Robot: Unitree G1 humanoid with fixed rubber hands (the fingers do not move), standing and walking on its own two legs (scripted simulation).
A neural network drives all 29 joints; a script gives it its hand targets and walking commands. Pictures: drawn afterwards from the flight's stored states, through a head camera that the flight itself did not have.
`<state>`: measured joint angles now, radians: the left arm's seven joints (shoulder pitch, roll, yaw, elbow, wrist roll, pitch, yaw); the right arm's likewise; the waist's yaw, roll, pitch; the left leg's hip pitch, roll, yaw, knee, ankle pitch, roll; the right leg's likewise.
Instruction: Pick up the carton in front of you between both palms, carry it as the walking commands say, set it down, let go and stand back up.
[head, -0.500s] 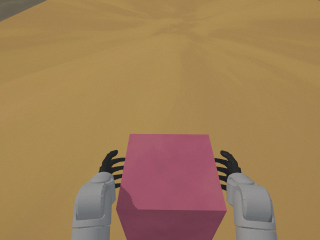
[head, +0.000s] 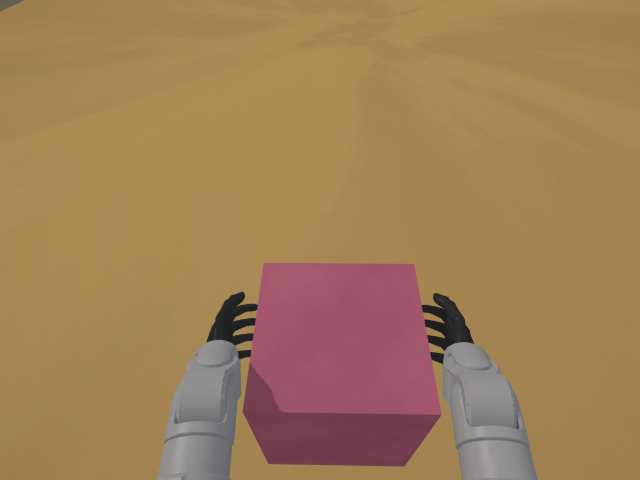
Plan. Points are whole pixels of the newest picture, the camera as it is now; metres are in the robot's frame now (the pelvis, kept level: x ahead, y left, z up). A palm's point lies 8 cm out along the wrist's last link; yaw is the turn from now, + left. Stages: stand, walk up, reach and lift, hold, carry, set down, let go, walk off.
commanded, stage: carry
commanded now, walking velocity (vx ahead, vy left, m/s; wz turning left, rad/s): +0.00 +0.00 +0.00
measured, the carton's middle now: (337, 369) +0.31 +0.00 -0.06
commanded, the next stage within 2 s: hold in 1.68 s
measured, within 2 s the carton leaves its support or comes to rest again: neither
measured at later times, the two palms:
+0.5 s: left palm (207, 385) +0.24 +0.15 +0.04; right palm (466, 387) +0.24 -0.14 +0.04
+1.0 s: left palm (210, 402) +0.22 +0.15 +0.04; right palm (477, 405) +0.22 -0.15 +0.04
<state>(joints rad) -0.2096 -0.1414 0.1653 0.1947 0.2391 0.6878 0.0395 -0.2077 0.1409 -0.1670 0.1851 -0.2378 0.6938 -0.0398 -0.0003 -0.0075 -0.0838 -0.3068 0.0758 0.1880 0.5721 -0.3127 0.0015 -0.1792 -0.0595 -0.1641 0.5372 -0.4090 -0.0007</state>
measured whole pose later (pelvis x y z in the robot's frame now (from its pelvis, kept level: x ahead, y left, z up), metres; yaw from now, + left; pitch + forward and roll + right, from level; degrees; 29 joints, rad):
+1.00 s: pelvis -0.07 +0.00 +0.00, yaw +0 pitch +1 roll +0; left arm -0.20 -0.14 0.16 0.17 0.24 0.75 0.04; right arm -0.20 0.14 -0.16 0.17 -0.24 0.75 -0.04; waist 0.00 0.00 -0.09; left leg -0.35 0.09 0.18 0.51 -0.18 0.01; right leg -0.25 -0.05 -0.17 0.54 -0.31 -0.02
